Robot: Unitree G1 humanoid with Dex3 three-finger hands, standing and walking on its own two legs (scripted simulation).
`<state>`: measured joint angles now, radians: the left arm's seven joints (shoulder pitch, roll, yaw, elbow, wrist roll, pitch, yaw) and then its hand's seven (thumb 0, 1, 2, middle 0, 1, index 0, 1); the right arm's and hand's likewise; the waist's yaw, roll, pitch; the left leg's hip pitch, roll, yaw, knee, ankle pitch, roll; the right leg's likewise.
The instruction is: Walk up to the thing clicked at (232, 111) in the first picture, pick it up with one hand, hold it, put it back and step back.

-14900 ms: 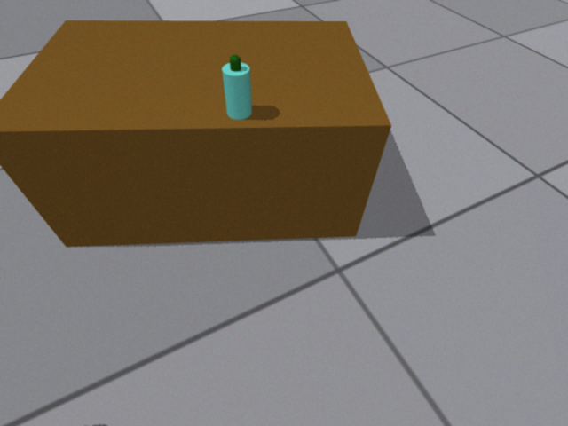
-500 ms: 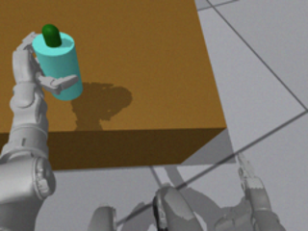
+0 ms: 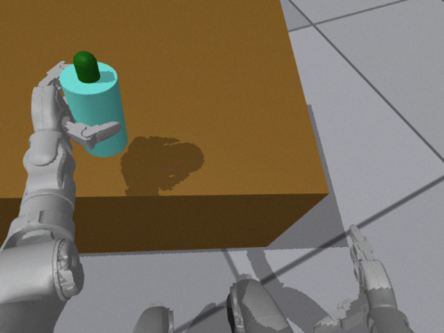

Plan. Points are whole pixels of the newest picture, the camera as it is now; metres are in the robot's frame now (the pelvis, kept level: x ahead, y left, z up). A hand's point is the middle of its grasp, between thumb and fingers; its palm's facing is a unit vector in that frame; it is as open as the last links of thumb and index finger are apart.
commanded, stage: lift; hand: left
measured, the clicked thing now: (96, 104) +0.48 +0.16 +0.08
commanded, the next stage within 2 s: hold in 1.20 s
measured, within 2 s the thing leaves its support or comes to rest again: neither
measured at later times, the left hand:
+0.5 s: hand (64, 111) +0.42 +0.17 +0.14, palm faces +0.08 -1.00 -0.02, open 11.6 cm
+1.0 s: hand (47, 131) +0.35 +0.17 +0.19, palm faces +0.10 -1.00 -0.02, open 11.6 cm
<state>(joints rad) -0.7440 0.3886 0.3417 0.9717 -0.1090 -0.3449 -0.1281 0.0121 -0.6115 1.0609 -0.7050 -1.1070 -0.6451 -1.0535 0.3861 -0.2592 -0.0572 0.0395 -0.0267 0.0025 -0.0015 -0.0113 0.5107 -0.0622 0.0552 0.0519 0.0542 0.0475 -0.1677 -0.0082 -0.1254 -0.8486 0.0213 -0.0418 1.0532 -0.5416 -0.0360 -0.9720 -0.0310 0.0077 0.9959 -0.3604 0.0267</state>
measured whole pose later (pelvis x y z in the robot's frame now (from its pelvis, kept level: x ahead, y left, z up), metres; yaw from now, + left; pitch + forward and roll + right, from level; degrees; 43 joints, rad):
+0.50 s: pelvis +0.02 +0.01 +0.03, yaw +0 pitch +11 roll +0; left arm -0.42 0.26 0.21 0.49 -0.17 -0.11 -0.06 0.01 -0.61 1.07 -0.71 -1.10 -0.65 -1.05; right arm 0.38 -0.24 -0.09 0.23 0.03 0.01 -0.04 -0.01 0.53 -0.06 0.05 0.05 0.05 0.05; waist -0.05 0.01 -0.14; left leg -0.57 0.02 -0.03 0.88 -0.50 -0.02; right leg -0.70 -0.04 0.01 0.85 -0.34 0.04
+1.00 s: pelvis +0.01 +0.00 +0.04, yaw +0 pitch +4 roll +0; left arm -0.22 0.22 0.18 0.13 -0.20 0.07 -0.03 0.01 -0.61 1.07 -0.70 -1.11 -0.64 -1.06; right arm 0.29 -0.22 -0.09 0.48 0.04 -0.06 -0.07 -0.01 0.52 -0.06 0.05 0.05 0.05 0.05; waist -0.01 0.03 -0.09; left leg -0.39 0.01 -0.03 0.76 -0.44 -0.03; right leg -0.53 -0.04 0.01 0.74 -0.29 0.03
